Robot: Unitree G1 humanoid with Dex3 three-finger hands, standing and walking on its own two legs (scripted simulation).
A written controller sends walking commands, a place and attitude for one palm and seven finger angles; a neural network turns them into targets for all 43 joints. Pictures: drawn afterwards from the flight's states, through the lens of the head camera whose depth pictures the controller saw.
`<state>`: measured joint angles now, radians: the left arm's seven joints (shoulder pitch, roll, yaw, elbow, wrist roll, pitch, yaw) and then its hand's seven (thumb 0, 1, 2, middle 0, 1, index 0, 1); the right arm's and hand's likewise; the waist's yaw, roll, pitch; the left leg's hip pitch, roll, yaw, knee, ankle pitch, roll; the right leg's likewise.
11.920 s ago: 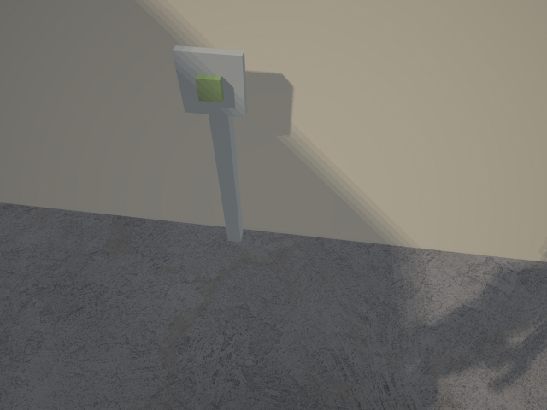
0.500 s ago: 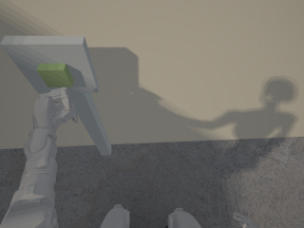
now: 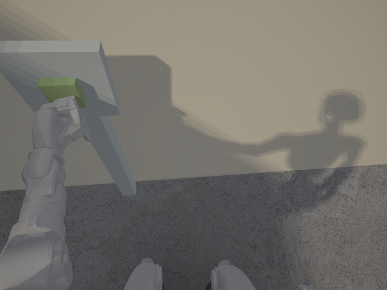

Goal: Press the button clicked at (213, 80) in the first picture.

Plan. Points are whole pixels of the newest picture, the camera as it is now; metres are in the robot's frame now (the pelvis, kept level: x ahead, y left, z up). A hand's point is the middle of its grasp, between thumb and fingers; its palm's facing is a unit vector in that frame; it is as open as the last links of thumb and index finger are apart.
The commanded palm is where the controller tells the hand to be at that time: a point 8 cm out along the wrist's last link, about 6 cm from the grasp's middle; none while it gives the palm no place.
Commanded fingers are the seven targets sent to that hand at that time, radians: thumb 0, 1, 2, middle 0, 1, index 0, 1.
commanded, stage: press the button with the knuckle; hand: left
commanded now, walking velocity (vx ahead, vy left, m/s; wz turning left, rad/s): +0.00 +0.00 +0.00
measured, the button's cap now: (64, 91) +0.49 +0.26 +0.08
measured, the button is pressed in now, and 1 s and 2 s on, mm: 3 10 0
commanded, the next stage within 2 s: hold the button down briefly in 0.42 s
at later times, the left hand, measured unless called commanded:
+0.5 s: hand (82, 120) +0.45 +0.23 +0.05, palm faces +0.09 -1.00 -0.03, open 3.0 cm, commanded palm +0.45 +0.27 +0.06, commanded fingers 0.00 0.90 0.90 -1.30 -1.50 -1.30 -1.50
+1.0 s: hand (80, 122) +0.44 +0.23 +0.05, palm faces +0.08 -1.00 -0.01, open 2.9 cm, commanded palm +0.43 +0.27 +0.06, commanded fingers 0.00 0.90 0.90 -1.30 -1.50 -1.30 -1.50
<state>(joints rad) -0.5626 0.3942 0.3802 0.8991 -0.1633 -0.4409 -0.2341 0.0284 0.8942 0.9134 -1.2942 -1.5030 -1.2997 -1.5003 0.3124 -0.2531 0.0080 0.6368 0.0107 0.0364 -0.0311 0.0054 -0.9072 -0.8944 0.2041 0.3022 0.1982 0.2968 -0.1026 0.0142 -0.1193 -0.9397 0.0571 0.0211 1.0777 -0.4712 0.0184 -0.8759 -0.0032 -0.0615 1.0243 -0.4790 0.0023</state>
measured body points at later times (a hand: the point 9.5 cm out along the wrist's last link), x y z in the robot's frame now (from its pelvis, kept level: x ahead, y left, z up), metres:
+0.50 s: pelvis -0.02 -0.01 -0.01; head +0.10 +0.02 +0.42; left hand +0.44 +0.28 +0.05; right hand +0.03 -0.27 -0.12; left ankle +0.02 +0.10 -0.66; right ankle +0.00 -0.13 -0.66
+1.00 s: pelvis -0.04 +0.00 -0.02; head +0.08 +0.03 +0.41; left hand +0.43 +0.28 +0.05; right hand +0.00 -0.27 -0.12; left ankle +0.02 +0.10 -0.66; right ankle +0.00 -0.13 -0.66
